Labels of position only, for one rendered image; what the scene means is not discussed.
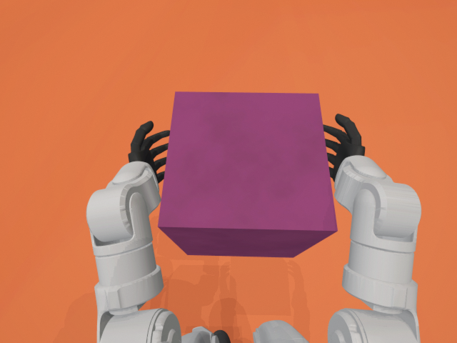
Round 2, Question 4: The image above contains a robot right forearm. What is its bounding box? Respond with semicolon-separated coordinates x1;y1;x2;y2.
334;155;421;343

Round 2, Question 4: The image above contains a robot left shin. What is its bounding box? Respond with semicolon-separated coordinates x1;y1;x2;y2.
192;327;215;336

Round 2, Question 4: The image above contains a robot right upper arm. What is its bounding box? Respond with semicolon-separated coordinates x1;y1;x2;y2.
328;308;418;343

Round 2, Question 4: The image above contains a left robot hand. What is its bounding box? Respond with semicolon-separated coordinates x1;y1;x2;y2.
128;121;170;183

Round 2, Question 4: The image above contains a robot left forearm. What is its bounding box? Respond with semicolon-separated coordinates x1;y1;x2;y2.
86;161;164;343

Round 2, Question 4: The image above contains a robot left upper arm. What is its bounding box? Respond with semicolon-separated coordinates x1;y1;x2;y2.
100;308;181;343

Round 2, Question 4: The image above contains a right robot thigh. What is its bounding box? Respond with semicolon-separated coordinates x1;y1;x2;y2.
253;320;309;343

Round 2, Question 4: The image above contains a right robot hand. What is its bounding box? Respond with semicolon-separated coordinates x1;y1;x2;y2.
323;114;365;182

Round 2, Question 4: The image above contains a carton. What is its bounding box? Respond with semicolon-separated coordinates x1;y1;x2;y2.
158;91;338;258

